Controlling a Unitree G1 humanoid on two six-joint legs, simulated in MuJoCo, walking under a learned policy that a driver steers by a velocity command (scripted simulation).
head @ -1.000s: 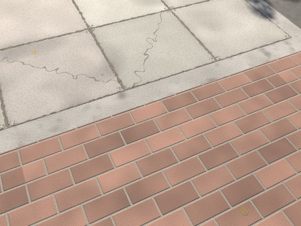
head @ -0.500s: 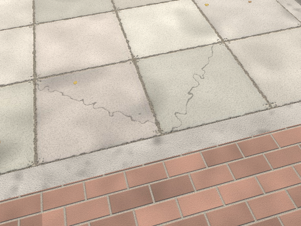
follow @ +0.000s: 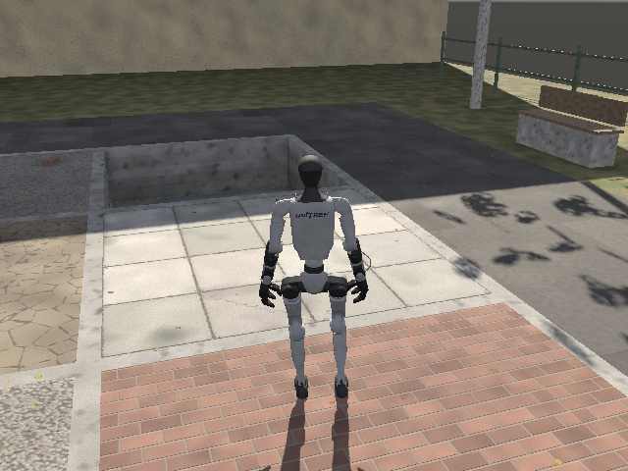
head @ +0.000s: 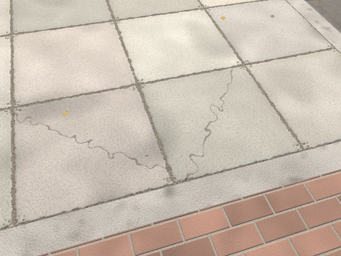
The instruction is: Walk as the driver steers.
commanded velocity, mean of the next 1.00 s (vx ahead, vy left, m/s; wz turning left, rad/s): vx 0.42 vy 0.00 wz -0.43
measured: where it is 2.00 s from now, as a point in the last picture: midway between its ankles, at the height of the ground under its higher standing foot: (263, 175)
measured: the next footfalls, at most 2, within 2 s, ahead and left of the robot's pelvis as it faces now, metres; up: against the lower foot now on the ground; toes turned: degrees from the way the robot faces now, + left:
right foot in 0.24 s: +0.04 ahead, -0.12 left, +0.00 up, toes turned -10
left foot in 0.68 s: +0.41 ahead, -0.01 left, +0.00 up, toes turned -22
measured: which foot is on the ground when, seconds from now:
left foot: down 0.00-0.24, up 0.26-0.66, down 0.68-1.00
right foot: up 0.00-0.22, down 0.24-0.68, up 0.70-1.00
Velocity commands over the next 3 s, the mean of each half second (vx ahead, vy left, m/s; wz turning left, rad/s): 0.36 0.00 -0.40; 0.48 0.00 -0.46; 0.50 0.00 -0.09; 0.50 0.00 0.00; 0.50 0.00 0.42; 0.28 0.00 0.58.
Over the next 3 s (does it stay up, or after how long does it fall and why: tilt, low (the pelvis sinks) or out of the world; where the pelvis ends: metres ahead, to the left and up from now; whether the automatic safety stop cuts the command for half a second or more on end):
stays up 1.25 -0.51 -0.01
